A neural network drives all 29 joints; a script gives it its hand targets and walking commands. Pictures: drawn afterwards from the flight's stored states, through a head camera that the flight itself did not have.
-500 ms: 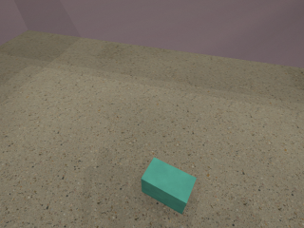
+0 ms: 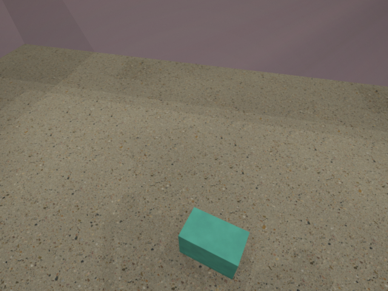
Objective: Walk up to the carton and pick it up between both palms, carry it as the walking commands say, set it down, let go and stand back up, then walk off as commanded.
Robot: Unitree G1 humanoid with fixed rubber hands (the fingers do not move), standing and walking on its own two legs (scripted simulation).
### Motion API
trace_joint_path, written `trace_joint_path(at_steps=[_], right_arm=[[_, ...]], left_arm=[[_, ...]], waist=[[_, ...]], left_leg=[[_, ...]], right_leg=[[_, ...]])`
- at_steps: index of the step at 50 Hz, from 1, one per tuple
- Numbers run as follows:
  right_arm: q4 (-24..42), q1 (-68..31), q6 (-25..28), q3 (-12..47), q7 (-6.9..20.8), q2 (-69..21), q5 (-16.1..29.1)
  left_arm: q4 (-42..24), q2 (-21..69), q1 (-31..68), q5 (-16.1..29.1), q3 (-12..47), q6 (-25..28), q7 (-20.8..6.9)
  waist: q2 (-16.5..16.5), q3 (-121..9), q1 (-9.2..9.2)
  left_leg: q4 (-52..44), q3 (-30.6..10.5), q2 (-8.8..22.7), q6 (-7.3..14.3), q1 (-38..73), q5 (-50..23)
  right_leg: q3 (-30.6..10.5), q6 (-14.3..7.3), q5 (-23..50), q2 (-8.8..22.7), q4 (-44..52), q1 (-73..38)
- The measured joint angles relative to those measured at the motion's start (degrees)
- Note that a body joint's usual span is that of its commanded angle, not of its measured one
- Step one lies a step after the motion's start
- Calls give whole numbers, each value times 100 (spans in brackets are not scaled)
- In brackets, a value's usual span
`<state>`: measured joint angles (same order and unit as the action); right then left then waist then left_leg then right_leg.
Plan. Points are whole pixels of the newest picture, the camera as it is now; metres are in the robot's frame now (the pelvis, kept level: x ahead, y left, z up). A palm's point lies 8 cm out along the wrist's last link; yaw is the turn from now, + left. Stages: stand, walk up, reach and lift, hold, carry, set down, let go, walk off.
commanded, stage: walk up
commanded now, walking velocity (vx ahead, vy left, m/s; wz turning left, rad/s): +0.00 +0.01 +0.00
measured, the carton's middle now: (212, 242) +0.50 -0.09 -0.68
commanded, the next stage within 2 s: none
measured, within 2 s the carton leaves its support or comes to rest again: neither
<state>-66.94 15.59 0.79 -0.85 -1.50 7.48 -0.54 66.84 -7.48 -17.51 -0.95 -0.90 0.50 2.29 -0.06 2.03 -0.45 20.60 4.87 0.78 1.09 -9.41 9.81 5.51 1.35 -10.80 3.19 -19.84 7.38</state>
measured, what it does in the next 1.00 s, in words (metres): lifts its left foot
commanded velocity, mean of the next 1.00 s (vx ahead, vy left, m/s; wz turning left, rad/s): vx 0.03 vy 0.06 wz -0.11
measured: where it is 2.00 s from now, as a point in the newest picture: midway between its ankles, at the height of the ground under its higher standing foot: outside the picture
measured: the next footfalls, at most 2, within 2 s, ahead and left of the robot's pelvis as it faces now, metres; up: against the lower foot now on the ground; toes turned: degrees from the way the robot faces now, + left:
left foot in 1.12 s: +0.14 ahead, +0.21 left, +0.00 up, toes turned -4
right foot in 1.44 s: +0.19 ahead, -0.03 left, +0.00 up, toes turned -24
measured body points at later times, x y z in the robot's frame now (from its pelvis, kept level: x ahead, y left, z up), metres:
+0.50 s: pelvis +0.02 -0.01 +0.00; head +0.02 -0.01 +0.45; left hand -0.01 +0.19 -0.16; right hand -0.01 -0.22 -0.16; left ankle +0.02 +0.10 -0.75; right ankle +0.00 -0.13 -0.75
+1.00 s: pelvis +0.04 +0.02 +0.00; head +0.07 -0.01 +0.45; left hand -0.02 +0.30 -0.12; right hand +0.09 -0.25 -0.15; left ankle +0.05 +0.17 -0.70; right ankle +0.00 -0.13 -0.75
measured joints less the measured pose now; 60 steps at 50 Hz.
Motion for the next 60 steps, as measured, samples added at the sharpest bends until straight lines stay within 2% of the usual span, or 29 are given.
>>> trace_joint_path(at_steps=[40, 41, 43, 44, 46, 49, 53, 55, 56, 58, 60], right_arm=[[14, 185, -13, -47, -57, -64, -90], [125, 181, -90, -94, -19, -21, -143], [444, 150, -257, -164, 69, 169, -238], [615, 113, -292, -204, 101, 271, -259], [925, -17, -293, -286, 149, 440, -275], [1303, -272, -284, -354, 207, 601, -240], [1609, -565, -219, -324, 277, 652, -145], [1707, -600, -109, -255, 247, 653, -100], [1756, -574, -39, -229, 211, 696, -110], [1690, -529, 13, -186, 127, 585, -159], [1622, -339, 37, -130, 106, 477, -186]], left_arm=[[-134, 119, -174, 6, -13, 66, 39], [-183, 96, -196, -9, -31, 50, 57], [-280, 10, -337, -48, -87, -26, 143], [-326, -58, -435, -49, -134, -60, 180], [-379, -239, -619, -50, -235, -84, 205], [-395, -534, -763, -85, -363, -87, 196], [-422, -843, -762, -101, -489, -96, 86], [-546, -947, -745, -83, -469, -102, 7], [-666, -965, -752, -86, -436, -88, -24], [-906, -1044, -530, -122, -413, -86, -47], [-1153, -1042, -272, -113, -404, -90, -100]], waist=[[-12, -40, 34], [-25, -42, 78], [-61, -109, 209], [-68, -141, 262], [-54, -166, 324], [-24, -133, 364], [52, -97, 396], [51, -114, 378], [-48, -149, 353], [72, -100, 300], [104, -109, 236]], left_leg=[[30, 10, 165, -191, 189, 214], [434, 43, 170, -239, 7, 471], [1890, 47, 108, -426, -619, 890], [2497, 51, 82, -501, -904, 893], [3071, 32, 83, -575, -1271, 761], [2790, -93, 154, -640, -1443, 736], [1598, -80, 250, -637, -1177, 886], [697, 60, 317, -635, -738, 543], [285, 67, 415, -627, -511, 359], [584, 175, 384, -481, -575, 307], [647, 285, 450, -352, -437, 533]], right_leg=[[-18, -147, -267, -159, -94, -137], [-52, -164, -309, -150, -192, -51], [-215, -197, -355, -91, -297, 138], [-323, -186, -339, -46, -285, 201], [-540, -99, -269, 53, -203, 264], [-791, 61, -196, 201, -78, 288], [-1052, 174, -240, 395, 42, 253], [-1174, 136, -454, 414, -195, 320], [-1190, 51, -712, 341, -551, 467], [-1172, -25, -1612, 324, -1859, 980], [-965, -69, -1736, 176, -3105, 1488]])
